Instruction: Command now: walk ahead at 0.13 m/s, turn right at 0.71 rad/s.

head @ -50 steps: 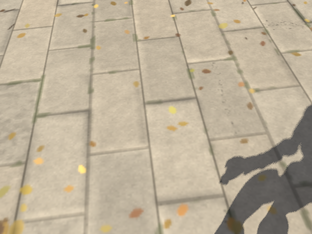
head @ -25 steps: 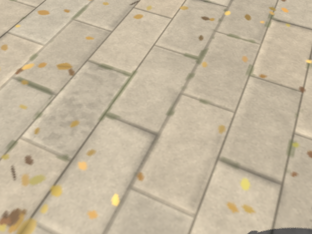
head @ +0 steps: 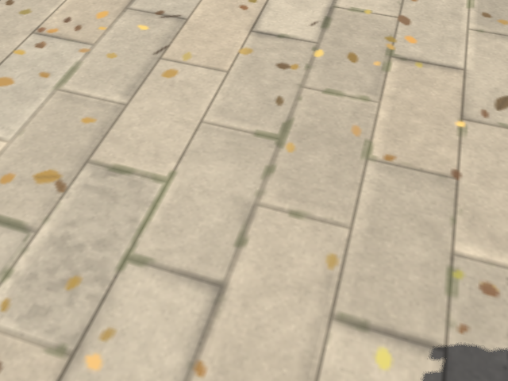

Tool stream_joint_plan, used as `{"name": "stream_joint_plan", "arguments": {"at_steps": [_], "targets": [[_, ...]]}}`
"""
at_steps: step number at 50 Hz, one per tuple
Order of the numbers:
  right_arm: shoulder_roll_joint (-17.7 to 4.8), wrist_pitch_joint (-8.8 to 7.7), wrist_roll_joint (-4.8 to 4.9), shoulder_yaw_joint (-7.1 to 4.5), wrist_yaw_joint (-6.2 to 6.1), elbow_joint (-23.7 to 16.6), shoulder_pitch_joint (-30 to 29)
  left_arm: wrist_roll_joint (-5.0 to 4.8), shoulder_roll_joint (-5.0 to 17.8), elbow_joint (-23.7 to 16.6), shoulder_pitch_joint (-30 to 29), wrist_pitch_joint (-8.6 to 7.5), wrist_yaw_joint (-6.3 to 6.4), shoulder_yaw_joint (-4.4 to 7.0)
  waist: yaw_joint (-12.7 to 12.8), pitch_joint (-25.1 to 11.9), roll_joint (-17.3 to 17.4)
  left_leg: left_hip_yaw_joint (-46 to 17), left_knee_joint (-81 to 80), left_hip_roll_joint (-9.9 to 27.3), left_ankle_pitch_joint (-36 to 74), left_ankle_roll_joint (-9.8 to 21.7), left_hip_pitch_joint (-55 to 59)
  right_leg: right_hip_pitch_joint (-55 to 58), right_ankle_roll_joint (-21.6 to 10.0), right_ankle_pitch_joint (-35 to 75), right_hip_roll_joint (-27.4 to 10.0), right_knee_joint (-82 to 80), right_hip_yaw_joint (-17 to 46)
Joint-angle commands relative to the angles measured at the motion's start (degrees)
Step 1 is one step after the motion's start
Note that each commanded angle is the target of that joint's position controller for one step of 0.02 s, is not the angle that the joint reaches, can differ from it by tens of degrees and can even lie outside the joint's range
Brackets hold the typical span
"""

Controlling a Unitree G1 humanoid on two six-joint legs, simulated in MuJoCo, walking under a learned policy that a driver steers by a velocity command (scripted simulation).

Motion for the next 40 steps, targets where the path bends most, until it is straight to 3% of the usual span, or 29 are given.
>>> {"name": "stream_joint_plan", "arguments": {"at_steps": [1,3,4,5,6,7,8,9,10,11,12,13,16,20,22,25,26,28,29,30,31,32,33,34,35,36,37,38,40], "targets": [[-10.29,-0.35,1.11,-3.52,-0.31,-3.56,-3.19,-0.05,3.87,-4.23,1.79,-0.14,-1.3,1.05,0.42,-11.06,8.04,-8.29,-11.13,17.37,-2.86,9.95,4.67,8.39,-2.3,1.76,-0.86,-6.28,-1.23],[-12.49,-0.73,3.45,-4.56,0.67,-3.03,-3.63,-0.44,5.61,-3.41,5.36,0.04,-2.25,1.89,2.43,-11.52,10.04,-9.59,-13.91,18.48,-21.65,7.04,3.34,13.93,-6.03,-0.45,0.02,-10.85,-3.74],[-12.39,-0.9,4.15,-4.61,0.97,-2.97,-5.44,-0.59,6.02,-1.91,8.7,0.18,-2.47,2.35,4.65,-10.59,9.88,-8.99,-13.66,17.96,-27.86,5.21,1.18,18.08,-7.95,-0.34,0.81,-13.84,-6.03],[-10.88,-0.95,4.37,-4.34,1.12,-3.05,-7.9,-0.78,5.81,1.05,14.18,0.21,-2.4,2.75,7.46,-8.85,7.74,-6.64,-9.62,15.77,-31.92,3.1,-2.15,23.07,-9.89,-0.68,2.5,-17.57,-8.46],[-7.7,-0.86,3.9,-3.79,1.25,-3.1,-9.44,-0.83,6.05,5.38,21.73,-0.12,-2.04,3.39,9.91,-6.09,0.63,-2.77,2.06,11.57,-34.52,1.01,-6.97,28.12,-12.14,-4.39,4.75,-22.08,-7.97],[-3.37,-0.84,3.77,-2.77,2.07,-3.66,-11.88,-0.2,7.53,7.2,27.11,-1.08,-1.61,3.79,11.62,1.04,-13.1,1.08,27.44,6.03,-34.86,-1.75,-20.67,30.63,-16.93,-13.93,-2.11,-30.79,7.55],[0.56,-1.99,3.77,-1.57,2.81,-6.29,-10.87,0.46,10.05,2.85,21.13,-4.18,-2.25,2.07,4.79,5.89,-18.41,-7.47,43.95,-1.7,-31.81,-3.37,-39.54,29.87,-23.39,-21.02,-9.51,-38.09,36.28],[-3.69,-4.01,5.02,-1.96,3.81,-9.34,-15.58,1.07,10.67,-0.67,15.66,-6.67,-3.26,2.42,5.19,5.27,-12.23,-16.14,44.08,-1.51,-23.59,-1.85,-45.5,28.78,-26.4,-32.68,-14.93,-50.98,49.0],[-7.89,-5.82,5.29,-2.93,4.14,-9.44,-16.35,0.7,10.63,-2.28,11.36,-8.07,-3.16,2.24,3.31,6.15,-8.26,-17.63,41.73,-0.27,-15.8,-0.97,-45.58,28.56,-24.68,-30.07,-15.5,-52.63,47.52],[-9.21,-6.76,3.81,-3.45,3.92,-7.84,-14.08,0.1,9.62,-2.73,9.98,-8.26,-2.73,1.92,1.66,4.8,-6.07,-17.99,38.51,0.59,-10.12,-1.3,-42.24,28.51,-22.61,-23.95,-13.61,-50.4,42.45],[-9.13,-7.1,2.53,-3.65,3.63,-6.34,-13.07,-0.08,8.0,-2.86,9.97,-7.88,-2.17,1.27,1.01,3.77,-4.61,-17.76,34.44,0.81,-5.81,-2.08,-37.58,26.97,-20.67,-18.85,-10.91,-49.29,36.83],[-9.47,-7.23,2.39,-3.97,3.67,-5.88,-13.16,0.07,6.95,-3.13,11.07,-7.74,-1.36,0.89,0.83,2.8,-4.79,-17.82,30.13,0.2,-2.01,-2.99,-34.08,26.5,-19.69,-14.62,-9.11,-48.92,33.17],[-6.62,-7.27,2.69,-3.52,4.24,-5.75,-15.59,-0.17,5.89,-2.36,17.42,-7.68,0.35,0.66,2.43,0.7,-4.15,-16.69,20.76,-2.84,6.81,-4.67,-29.17,29.1,-17.75,-2.5,-5.67,-48.34,26.18],[-4.04,-7.84,3.27,-2.69,5.68,-6.7,-19.04,-0.49,3.8,-2.02,20.61,-7.1,1.24,0.22,3.91,1.46,-7.88,-14.0,11.62,-4.84,11.97,-5.31,-24.71,28.1,-16.49,4.9,-2.83,-47.63,20.33],[-2.65,-8.18,3.26,-1.83,6.56,-7.29,-21.96,-0.51,2.45,-0.9,22.92,-7.06,1.09,-0.08,6.5,2.82,-9.69,-12.01,8.32,-4.1,14.01,-4.98,-23.21,29.18,-16.23,7.99,-3.24,-48.16,17.8],[-3.1,-8.47,3.91,-1.25,7.6,-8.94,-25.8,-0.84,2.97,0.77,25.14,-6.66,0.8,0.12,8.52,6.08,-10.62,-8.8,4.66,-3.0,9.43,-2.64,-27.61,36.47,-16.21,17.03,-5.81,-47.87,15.9],[-3.59,-8.55,4.1,-1.19,7.91,-9.19,-25.38,-0.81,3.54,1.06,24.56,-6.48,0.71,0.23,7.81,6.1,-11.03,-7.51,3.14,-3.14,7.65,-1.15,-26.74,38.18,-15.54,24.3,-6.36,-46.82,14.13],[-6.22,-8.17,4.11,-2.02,7.61,-8.75,-19.98,0.26,5.86,1.04,22.59,-6.48,0.5,0.61,4.09,0.19,-13.49,-3.84,3.88,-6.5,5.03,2.27,-16.4,40.33,-14.17,57.39,-6.88,-39.68,10.07],[-8.5,-7.49,4.34,-2.9,7.0,-7.57,-12.75,1.01,7.0,1.34,21.5,-6.32,0.54,0.79,-0.35,-5.56,-14.45,-2.13,6.17,-8.61,2.72,4.37,-7.46,40.97,-13.7,74.54,-6.96,-31.44,8.03],[-10.87,-6.53,4.76,-3.93,6.05,-3.93,1.65,1.72,7.77,0.96,17.73,-6.23,0.66,0.85,-8.15,-12.78,-13.38,-2.97,7.88,-8.71,3.74,6.84,10.09,34.36,-12.37,82.69,-6.0,-17.91,5.43],[-13.1,-5.41,4.64,-4.4,5.17,-0.22,17.63,3.28,7.53,-1.12,13.97,-6.77,0.99,0.51,-14.56,-21.42,-6.93,-14.83,13.77,-1.34,-2.66,9.57,34.49,16.27,-11.06,66.8,-4.83,1.14,5.65],[-16.82,-5.76,3.74,-5.06,5.59,2.08,22.91,2.51,-1.65,-3.63,18.76,-8.59,-0.36,-1.82,-8.02,-28.89,19.14,-51.24,4.31,11.54,-32.37,19.67,50.98,-7.13,-6.66,8.11,8.06,24.14,8.24],[-11.76,-5.76,3.53,-4.12,5.21,2.99,23.11,0.01,3.23,-4.23,13.18,-11.08,-1.14,-1.66,-10.84,-26.05,21.01,-65.49,-8.81,12.68,-38.42,18.59,51.41,-15.05,-7.71,-2.75,8.94,27.98,12.09],[-10.11,-5.84,2.51,-3.67,4.51,2.98,20.36,-2.18,4.93,-6.44,5.88,-12.6,-1.68,-1.38,-10.83,-15.44,14.81,-57.88,-9.17,12.05,-32.42,16.95,44.88,-20.16,-8.66,-1.15,5.98,28.69,12.52],[-9.87,-6.07,2.19,-3.4,4.46,2.43,18.92,-1.21,4.4,-7.64,1.37,-13.77,-1.66,-2.11,-9.23,-11.1,3.87,-52.5,-9.94,9.72,-23.02,15.91,34.56,-17.03,-9.37,0.88,4.66,24.66,11.67],[-8.72,-6.31,1.75,-2.87,4.68,2.22,16.24,0.35,3.0,-8.27,-0.98,-14.35,-1.61,-2.0,-5.78,-6.9,-1.71,-47.92,-11.38,7.24,-16.43,15.45,24.31,-13.25,-9.51,2.09,3.5,19.35,11.19],[-7.23,-6.44,1.22,-2.18,4.49,1.51,13.67,0.76,2.55,-8.35,0.91,-14.1,-1.8,-1.91,-1.88,-5.78,0.19,-45.41,-12.92,5.52,-14.6,16.31,18.13,-9.72,-9.01,3.08,2.39,15.57,11.78],[-6.27,-6.19,1.7,-1.89,4.38,1.12,11.96,1.17,2.18,-8.14,1.53,-13.57,-1.88,-1.96,-0.22,-3.6,2.07,-43.76,-14.57,4.12,-13.59,16.97,13.81,-8.48,-8.15,2.38,2.05,12.62,11.06],[-5.33,-5.95,3.4,-1.4,3.69,1.36,12.07,1.55,1.75,-9.24,-0.02,-12.8,-1.72,-2.08,1.56,1.08,2.04,-40.82,-16.8,3.39,-12.36,16.9,5.11,-7.55,-6.12,0.58,0.93,5.35,9.45]]}}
